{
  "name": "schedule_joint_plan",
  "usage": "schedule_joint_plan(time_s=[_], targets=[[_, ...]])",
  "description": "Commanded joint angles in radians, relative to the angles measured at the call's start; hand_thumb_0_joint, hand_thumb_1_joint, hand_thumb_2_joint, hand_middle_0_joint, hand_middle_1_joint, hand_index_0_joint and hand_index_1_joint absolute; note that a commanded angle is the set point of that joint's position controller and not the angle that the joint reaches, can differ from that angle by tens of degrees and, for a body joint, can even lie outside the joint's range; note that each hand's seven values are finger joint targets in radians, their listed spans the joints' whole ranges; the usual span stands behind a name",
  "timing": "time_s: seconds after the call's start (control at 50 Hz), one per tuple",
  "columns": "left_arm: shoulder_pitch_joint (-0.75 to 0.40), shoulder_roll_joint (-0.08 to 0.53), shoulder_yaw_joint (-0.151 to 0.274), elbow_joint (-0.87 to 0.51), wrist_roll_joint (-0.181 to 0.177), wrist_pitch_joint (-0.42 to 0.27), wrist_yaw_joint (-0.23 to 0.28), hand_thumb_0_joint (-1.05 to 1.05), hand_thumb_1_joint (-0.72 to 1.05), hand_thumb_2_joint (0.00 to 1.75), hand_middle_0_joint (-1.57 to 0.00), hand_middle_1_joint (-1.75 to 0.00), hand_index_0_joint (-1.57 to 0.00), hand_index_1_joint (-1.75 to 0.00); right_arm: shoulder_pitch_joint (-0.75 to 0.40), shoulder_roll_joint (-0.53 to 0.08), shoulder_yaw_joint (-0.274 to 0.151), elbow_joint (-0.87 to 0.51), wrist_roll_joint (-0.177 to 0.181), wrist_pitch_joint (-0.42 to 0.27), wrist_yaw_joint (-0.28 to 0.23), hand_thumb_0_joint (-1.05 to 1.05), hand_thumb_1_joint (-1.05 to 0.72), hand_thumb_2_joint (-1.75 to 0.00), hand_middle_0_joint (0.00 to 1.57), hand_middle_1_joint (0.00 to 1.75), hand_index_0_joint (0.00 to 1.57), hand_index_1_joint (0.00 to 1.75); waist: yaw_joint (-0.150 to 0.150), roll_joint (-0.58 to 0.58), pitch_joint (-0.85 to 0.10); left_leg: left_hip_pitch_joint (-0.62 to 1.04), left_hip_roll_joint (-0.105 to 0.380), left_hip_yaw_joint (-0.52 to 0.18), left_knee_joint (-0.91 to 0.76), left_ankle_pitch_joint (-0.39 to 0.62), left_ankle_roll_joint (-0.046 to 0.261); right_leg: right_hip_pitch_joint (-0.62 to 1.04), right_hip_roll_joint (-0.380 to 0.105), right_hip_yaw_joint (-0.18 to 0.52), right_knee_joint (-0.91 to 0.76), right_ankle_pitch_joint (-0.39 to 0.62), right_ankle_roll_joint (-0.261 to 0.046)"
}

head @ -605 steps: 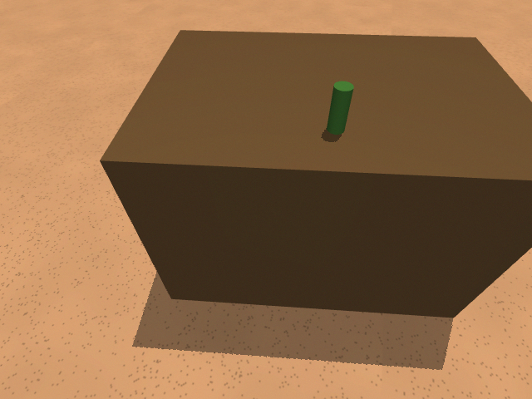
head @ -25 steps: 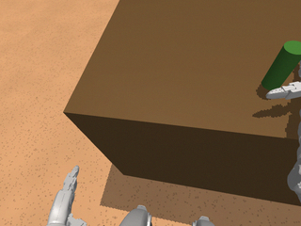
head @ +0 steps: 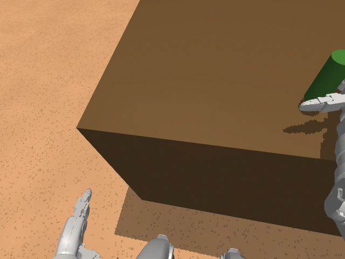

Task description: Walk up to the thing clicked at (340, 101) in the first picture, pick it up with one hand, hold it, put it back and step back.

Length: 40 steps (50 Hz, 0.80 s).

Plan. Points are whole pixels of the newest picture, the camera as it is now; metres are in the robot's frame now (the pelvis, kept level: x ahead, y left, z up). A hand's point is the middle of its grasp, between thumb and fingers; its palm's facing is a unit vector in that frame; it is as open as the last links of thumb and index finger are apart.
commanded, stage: close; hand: right
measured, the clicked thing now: (327, 80) +0.52 -0.24 +0.10
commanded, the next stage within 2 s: settle in 0.52 s
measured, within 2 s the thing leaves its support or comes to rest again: leaves its support in 0.72 s
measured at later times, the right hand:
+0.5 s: hand (322, 82) +0.51 -0.24 +0.09, palm faces +0.20 +0.98 +0.02, open 8.7 cm
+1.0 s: hand (332, 64) +0.53 -0.24 +0.13, palm faces +0.22 +0.98 +0.01, open 5.8 cm
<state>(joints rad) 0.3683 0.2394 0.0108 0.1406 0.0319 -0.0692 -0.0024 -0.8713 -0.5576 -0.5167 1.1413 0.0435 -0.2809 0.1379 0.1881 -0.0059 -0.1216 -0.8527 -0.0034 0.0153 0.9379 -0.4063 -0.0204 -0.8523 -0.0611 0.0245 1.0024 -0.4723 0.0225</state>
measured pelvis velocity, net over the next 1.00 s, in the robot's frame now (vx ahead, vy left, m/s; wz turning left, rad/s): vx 0.01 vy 0.00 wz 0.00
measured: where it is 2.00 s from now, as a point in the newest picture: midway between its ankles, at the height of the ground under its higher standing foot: outside the picture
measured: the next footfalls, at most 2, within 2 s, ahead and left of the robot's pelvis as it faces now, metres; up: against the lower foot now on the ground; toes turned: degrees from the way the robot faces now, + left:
none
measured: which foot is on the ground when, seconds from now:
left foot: down 0.00-1.00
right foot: down 0.00-1.00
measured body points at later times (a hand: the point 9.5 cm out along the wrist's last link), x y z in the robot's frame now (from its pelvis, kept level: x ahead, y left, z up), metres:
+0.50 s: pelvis +0.00 +0.00 +0.00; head +0.11 -0.03 +0.44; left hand +0.15 +0.26 -0.02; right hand +0.50 -0.29 +0.09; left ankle +0.02 +0.14 -0.68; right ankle +0.00 -0.13 -0.68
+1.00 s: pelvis +0.01 +0.00 +0.01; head +0.10 -0.03 +0.45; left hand +0.15 +0.26 -0.02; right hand +0.51 -0.29 +0.14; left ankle +0.02 +0.14 -0.68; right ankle +0.00 -0.13 -0.68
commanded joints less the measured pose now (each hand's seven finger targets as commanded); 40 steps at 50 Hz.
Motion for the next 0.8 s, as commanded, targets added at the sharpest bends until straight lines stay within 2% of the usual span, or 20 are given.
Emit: schedule_joint_plan(time_s=[0.0, 0.02, 0.06, 0.14, 0.2, 0.24, 0.28, 0.32, 0.34, 0.42, 0.44, 0.46, 0.48, 0.52, 0.58, 0.64, 0.68, 0.74, 0.76, 0.78], targets=[[-0.004, 0.152, 0.083, -0.185, -0.011, -0.063, 0.021, 0.00, -0.57, 0.06, -0.05, -0.05, -0.04, -0.05, -0.514, -0.285, 0.009, -0.188, 0.006, -0.063, 0.001, 0.00, 0.51, -0.15, 0.58, 0.35, 0.58, 0.35, 0.016, -0.124, -0.464, 0.231, -0.023, 0.001, -0.103, 0.341, 0.023, 0.274, 0.036, -0.006, -0.103, 0.362, -0.036], [-0.013, 0.159, 0.086, -0.209, -0.008, -0.067, 0.025, 0.00, -0.57, 0.07, -0.05, -0.05, -0.04, -0.05, -0.587, -0.316, 0.007, -0.235, 0.003, -0.072, -0.003, 0.00, 0.47, -0.15, 0.64, 0.38, 0.63, 0.38, 0.022, -0.141, -0.494, 0.241, -0.023, 0.001, -0.107, 0.330, 0.024, 0.290, 0.035, -0.007, -0.107, 0.351, -0.033], [0.050, 0.130, 0.063, -0.115, 0.000, -0.062, 0.018, 0.00, -0.56, 0.06, -0.05, -0.05, -0.04, -0.05, -0.525, -0.239, 0.050, -0.114, -0.005, -0.055, 0.004, 0.00, 0.46, -0.19, 0.70, 0.44, 0.70, 0.44, 0.027, -0.160, -0.431, 0.191, -0.026, 0.005, -0.097, 0.323, 0.026, 0.279, 0.037, -0.008, -0.105, 0.356, -0.030], [0.030, 0.177, 0.106, -0.150, 0.007, -0.066, 0.019, 0.00, -0.56, 0.06, -0.05, -0.05, -0.05, -0.05, -0.547, -0.295, 0.020, -0.129, -0.009, -0.057, -0.001, 0.00, 0.42, -0.24, 0.79, 0.50, 0.79, 0.50, 0.024, -0.181, -0.503, 0.188, -0.031, 0.016, -0.081, 0.354, 0.030, 0.331, 0.030, 0.001, -0.098, 0.437, -0.020], [0.047, 0.163, 0.098, -0.152, -0.002, -0.058, 0.009, 0.00, -0.55, 0.05, -0.05, -0.05, -0.05, -0.05, -0.444, -0.293, 0.001, -0.112, -0.001, -0.042, 0.004, 0.00, 0.34, -0.36, 0.85, 0.61, 0.85, 0.61, -0.006, -0.142, -0.472, 0.259, -0.027, 0.012, -0.098, 0.367, 0.026, 0.264, 0.040, -0.013, -0.108, 0.391, -0.027], [-0.037, 0.152, 0.075, -0.235, -0.006, -0.063, 0.008, 0.00, -0.55, 0.05, -0.05, -0.05, -0.05, -0.05, -0.511, -0.319, -0.011, -0.227, 0.004, -0.054, 0.002, 0.00, 0.28, -0.41, 0.89, 0.66, 0.89, 0.66, -0.024, -0.144, -0.563, 0.338, -0.023, 0.006, -0.097, 0.389, 0.023, 0.266, 0.040, -0.018, -0.115, 0.390, -0.030], [0.026, 0.159, 0.099, -0.161, -0.011, -0.058, 0.012, 0.00, -0.56, 0.06, -0.05, -0.05, -0.04, -0.05, -0.432, -0.257, 0.007, -0.152, 0.017, -0.043, 0.009, 0.00, 0.20, -0.47, 0.94, 0.71, 0.94, 0.71, -0.001, -0.122, -0.456, 0.268, -0.028, 0.017, -0.099, 0.356, 0.027, 0.250, 0.036, -0.010, -0.125, 0.371, -0.029], [0.007, 0.174, 0.117, -0.163, -0.011, -0.057, 0.015, 0.00, -0.56, 0.06, -0.05, -0.05, -0.05, -0.05, -0.433, -0.286, -0.011, -0.152, 0.018, -0.051, 0.001, 0.00, 0.12, -0.51, 0.97, 0.75, 0.97, 0.75, 0.005, -0.105, -0.423, 0.240, -0.030, 0.014, -0.110, 0.334, 0.026, 0.239, 0.035, -0.007, -0.123, 0.354, -0.033], [-0.054, 0.186, 0.118, -0.232, -0.010, -0.065, 0.019, 0.00, -0.56, 0.05, -0.05, -0.05, -0.04, -0.05, -0.511, -0.343, -0.036, -0.253, 0.013, -0.070, -0.006, 0.00, 0.09, -0.56, 1.01, 0.79, 1.00, 0.79, 0.001, -0.118, -0.519, 0.278, -0.025, 0.005, -0.103, 0.357, 0.024, 0.268, 0.032, -0.009, -0.114, 0.367, -0.036], [0.051, 0.123, 0.068, -0.131, -0.005, -0.060, 0.011, 0.00, -0.55, 0.05, -0.05, -0.05, -0.05, -0.05, -0.422, -0.196, 0.043, -0.115, 0.013, -0.077, 0.005, 0.00, -0.10, -0.71, 1.10, 0.92, 1.09, 0.92, 0.016, -0.123, -0.399, 0.192, -0.032, 0.014, -0.089, 0.333, 0.029, 0.251, 0.034, -0.004, -0.111, 0.380, -0.030], [0.000, 0.159, 0.096, -0.200, -0.004, -0.065, 0.018, 0.00, -0.55, 0.05, -0.05, -0.05, -0.05, -0.05, -0.502, -0.320, -0.017, -0.226, 0.006, -0.095, -0.005, 0.00, -0.14, -0.73, 1.13, 0.94, 1.13, 0.94, 0.008, -0.158, -0.515, 0.217, -0.029, 0.007, -0.083, 0.359, 0.028, 0.309, 0.031, -0.003, -0.099, 0.421, -0.027], [-0.017, 0.183, 0.113, -0.239, 0.003, -0.067, 0.023, 0.00, -0.55, 0.05, -0.05, -0.05, -0.05, -0.05, -0.586, -0.359, -0.025, -0.307, 0.003, -0.105, -0.011, 0.00, -0.17, -0.74, 1.15, 0.96, 1.14, 0.96, 0.016, -0.207, -0.607, 0.234, -0.029, 0.007, -0.081, 0.371, 0.029, 0.373, 0.028, -0.002, -0.096, 0.447, -0.023], [0.024, 0.160, 0.092, -0.187, 0.010, -0.066, 0.019, 0.00, -0.55, 0.05, -0.05, -0.05, -0.05, -0.05, -0.579, -0.276, 0.027, -0.278, 0.006, -0.096, -0.007, 0.00, -0.20, -0.79, 1.18, 1.00, 1.17, 1.00, 0.021, -0.246, -0.575, 0.197, -0.032, 0.014, -0.072, 0.370, 0.032, 0.396, 0.025, -0.002, -0.095, 0.482, -0.017], [0.111, 0.153, 0.106, -0.091, 0.001, -0.054, 0.012, 0.00, -0.55, 0.05, -0.05, -0.05, -0.05, -0.05, -0.416, -0.210, 0.039, -0.119, 0.013, -0.065, -0.003, 0.00, -0.33, -0.85, 1.24, 1.06, 1.23, 1.06, 0.024, -0.203, -0.418, 0.132, -0.038, 0.024, -0.083, 0.332, 0.033, 0.345, 0.025, 0.004, -0.104, 0.493, -0.013], [-0.045, 0.190, 0.115, -0.228, 0.006, -0.065, 0.020, 0.00, -0.56, 0.05, -0.05, -0.05, -0.05, -0.05, -0.602, -0.363, -0.022, -0.308, -0.003, -0.091, -0.025, 0.00, -0.45, -0.93, 1.34, 1.14, 1.33, 1.14, 0.009, -0.214, -0.601, 0.238, -0.031, 0.016, -0.086, 0.381, 0.033, 0.384, 0.027, 0.000, -0.100, 0.483, -0.017], [0.067, 0.132, 0.080, -0.080, -0.002, -0.049, 0.005, 0.00, -0.58, 0.07, -0.07, -0.06, -0.06, -0.07, -0.406, -0.219, 0.019, -0.082, 0.010, -0.056, -0.009, 0.00, -0.57, -1.16, 1.28, 1.26, 1.28, 1.26, 0.013, -0.148, -0.387, 0.173, -0.034, 0.021, -0.088, 0.356, 0.033, 0.268, 0.031, 0.000, -0.106, 0.447, -0.021], [-0.085, 0.180, 0.099, -0.258, 0.003, -0.065, 0.017, 0.00, -0.59, 0.07, -0.07, -0.05, -0.05, -0.07, -0.609, -0.367, -0.026, -0.320, -0.005, -0.090, -0.022, 0.00, -0.62, -1.22, 1.33, 1.32, 1.33, 1.32, -0.008, -0.205, -0.652, 0.286, -0.027, 0.010, -0.083, 0.410, 0.032, 0.375, 0.031, -0.005, -0.100, 0.481, -0.021], [0.057, 0.139, 0.084, -0.084, -0.007, -0.049, 0.013, 0.00, -0.58, 0.07, -0.06, -0.06, -0.05, -0.07, -0.446, -0.225, 0.036, -0.120, 0.009, -0.043, -0.001, 0.00, -0.72, -1.31, 1.36, 1.39, 1.36, 1.39, 0.009, -0.147, -0.417, 0.223, -0.031, 0.020, -0.108, 0.362, 0.030, 0.286, 0.037, -0.006, -0.123, 0.407, -0.026], [0.029, 0.156, 0.093, -0.087, -0.013, -0.048, 0.016, 0.00, -0.58, 0.07, -0.07, -0.05, -0.05, -0.07, -0.452, -0.273, 0.009, -0.145, 0.012, -0.042, -0.005, 0.00, -0.72, -1.32, 1.37, 1.40, 1.37, 1.40, 0.005, -0.145, -0.424, 0.224, -0.031, 0.017, -0.117, 0.359, 0.029, 0.295, 0.034, -0.004, -0.131, 0.413, -0.028], [-0.080, 0.188, 0.106, -0.220, -0.010, -0.059, 0.022, 0.00, -0.57, 0.06, -0.06, -0.05, -0.06, -0.06, -0.597, -0.391, -0.039, -0.333, 0.008, -0.066, -0.018, 0.00, -0.69, -1.30, 1.40, 1.40, 1.40, 1.40, -0.014, -0.189, -0.592, 0.297, -0.025, 0.007, -0.117, 0.391, 0.028, 0.365, 0.036, -0.009, -0.129, 0.435, -0.026]])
